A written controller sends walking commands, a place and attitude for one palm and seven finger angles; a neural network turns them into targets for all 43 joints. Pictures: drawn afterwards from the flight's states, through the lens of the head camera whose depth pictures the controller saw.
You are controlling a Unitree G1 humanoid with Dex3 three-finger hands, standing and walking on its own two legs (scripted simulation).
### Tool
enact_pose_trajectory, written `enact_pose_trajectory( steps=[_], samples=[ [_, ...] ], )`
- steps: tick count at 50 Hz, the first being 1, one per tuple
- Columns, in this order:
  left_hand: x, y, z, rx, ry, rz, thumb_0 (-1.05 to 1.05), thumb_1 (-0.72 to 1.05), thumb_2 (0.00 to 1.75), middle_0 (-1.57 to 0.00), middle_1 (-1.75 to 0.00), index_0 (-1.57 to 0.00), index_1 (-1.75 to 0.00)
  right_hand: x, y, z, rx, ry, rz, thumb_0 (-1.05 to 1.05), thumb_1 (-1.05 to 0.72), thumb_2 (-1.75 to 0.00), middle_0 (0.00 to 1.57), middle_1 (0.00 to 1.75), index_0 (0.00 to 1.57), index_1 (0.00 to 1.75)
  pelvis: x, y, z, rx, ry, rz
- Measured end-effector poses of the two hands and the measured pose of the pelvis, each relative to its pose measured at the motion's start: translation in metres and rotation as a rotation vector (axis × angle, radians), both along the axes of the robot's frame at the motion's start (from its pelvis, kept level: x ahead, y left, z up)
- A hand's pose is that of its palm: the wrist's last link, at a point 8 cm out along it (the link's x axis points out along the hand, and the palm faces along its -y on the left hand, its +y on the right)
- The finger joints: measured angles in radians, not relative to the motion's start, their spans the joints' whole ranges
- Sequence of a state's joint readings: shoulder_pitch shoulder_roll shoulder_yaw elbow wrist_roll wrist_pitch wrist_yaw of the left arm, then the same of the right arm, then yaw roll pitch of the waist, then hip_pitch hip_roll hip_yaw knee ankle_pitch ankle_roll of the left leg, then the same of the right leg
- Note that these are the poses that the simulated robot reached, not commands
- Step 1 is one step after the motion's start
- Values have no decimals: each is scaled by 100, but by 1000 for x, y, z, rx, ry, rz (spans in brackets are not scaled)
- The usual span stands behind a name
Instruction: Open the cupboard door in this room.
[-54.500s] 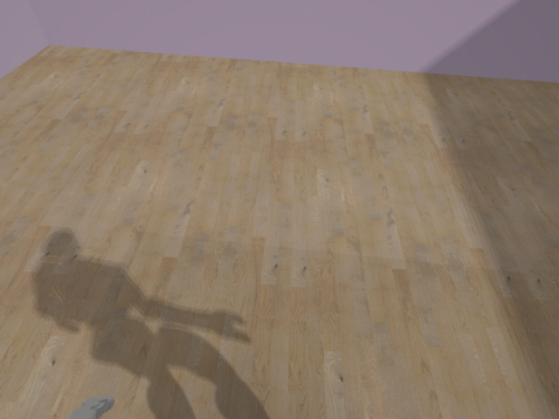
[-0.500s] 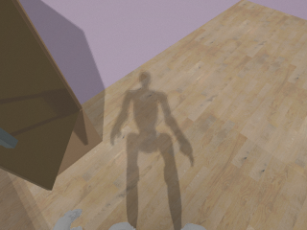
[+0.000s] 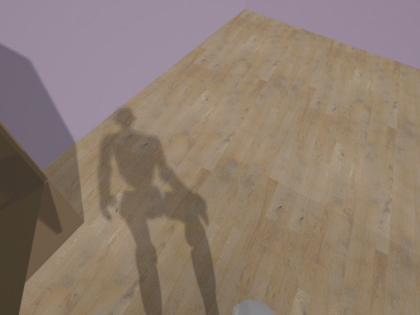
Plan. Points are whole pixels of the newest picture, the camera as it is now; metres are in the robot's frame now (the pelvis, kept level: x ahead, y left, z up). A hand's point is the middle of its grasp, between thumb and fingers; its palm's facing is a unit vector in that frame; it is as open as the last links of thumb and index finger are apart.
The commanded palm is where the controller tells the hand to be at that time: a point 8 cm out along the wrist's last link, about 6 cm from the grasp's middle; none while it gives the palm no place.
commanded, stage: walk to a spot facing it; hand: left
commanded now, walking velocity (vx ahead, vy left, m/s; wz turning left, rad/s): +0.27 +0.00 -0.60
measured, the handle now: out of the picture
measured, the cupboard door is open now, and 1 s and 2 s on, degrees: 43 43 43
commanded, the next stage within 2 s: turn to face it in 1.48 s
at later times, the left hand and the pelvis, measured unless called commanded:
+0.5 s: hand (168, 285) +0.20 +0.10 -0.17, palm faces -0.26 -0.95 -0.19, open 7.4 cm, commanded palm none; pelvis +0.11 -0.07 +0.00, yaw -17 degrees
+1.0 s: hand (222, 170) +0.51 -0.01 -0.16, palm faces -0.50 -0.85 -0.19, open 7.4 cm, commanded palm none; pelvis +0.33 -0.12 +0.00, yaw -30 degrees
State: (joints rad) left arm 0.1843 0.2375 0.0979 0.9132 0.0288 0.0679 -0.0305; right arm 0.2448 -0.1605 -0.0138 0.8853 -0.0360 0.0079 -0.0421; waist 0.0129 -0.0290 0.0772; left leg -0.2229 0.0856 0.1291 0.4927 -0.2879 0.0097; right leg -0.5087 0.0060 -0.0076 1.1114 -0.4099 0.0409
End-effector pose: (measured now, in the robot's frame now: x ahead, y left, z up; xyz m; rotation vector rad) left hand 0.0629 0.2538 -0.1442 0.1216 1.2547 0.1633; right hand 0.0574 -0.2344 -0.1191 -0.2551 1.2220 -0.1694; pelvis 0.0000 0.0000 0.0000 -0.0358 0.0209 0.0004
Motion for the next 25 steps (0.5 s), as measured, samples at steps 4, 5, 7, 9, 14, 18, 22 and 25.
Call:
enact_pose_trajectory(
  steps=[4,5,7,9,14,18,22,25],
  samples=[
    [22,-7,6,10,8,-76,1,91,90,-20,-30,-20,-30,-24,-6,-4,21,21,-86,0,-90,-90,20,30,21,30,8,-4,1,7,2,-68],
    [31,-11,7,12,8,-100,1,91,90,-20,-30,-20,-30,-32,-9,-6,28,29,-110,0,-90,-90,20,30,21,30,10,-6,1,10,2,-84],
    [51,-22,9,18,2,-155,1,91,90,-20,-30,-20,-30,-47,-15,-12,42,52,-163,0,-90,-90,20,30,21,30,16,-12,-1,17,2,-117],
    [75,-36,11,27,-16,-212,1,91,90,-19,-30,-20,-30,-64,-23,-20,57,83,-216,0,-90,-90,20,30,21,30,23,-20,-4,25,1,-150],
    [131,-74,10,55,-134,-289,1,91,90,-20,-30,-20,-30,-93,-50,-45,89,197,-301,0,-90,-90,20,30,20,30,41,-45,-21,33,-11,-197],
    [139,-91,16,59,-119,-286,0,90,90,-20,-30,-20,-30,-65,-70,-35,80,181,-322,1,-91,-90,20,30,20,30,61,-56,-11,32,-24,-229],
    [137,-101,13,38,-20,-315,0,90,90,-20,-30,-20,-30,-8,-87,-18,59,55,-338,1,-91,-90,20,30,20,30,86,-64,-2,40,-20,-270],
    [141,-105,7,13,46,-320,0,90,90,-20,-30,-21,-30,39,-94,-10,45,-27,-332,1,-91,-90,20,30,20,30,110,-67,0,35,-18,-290]
  ],
)
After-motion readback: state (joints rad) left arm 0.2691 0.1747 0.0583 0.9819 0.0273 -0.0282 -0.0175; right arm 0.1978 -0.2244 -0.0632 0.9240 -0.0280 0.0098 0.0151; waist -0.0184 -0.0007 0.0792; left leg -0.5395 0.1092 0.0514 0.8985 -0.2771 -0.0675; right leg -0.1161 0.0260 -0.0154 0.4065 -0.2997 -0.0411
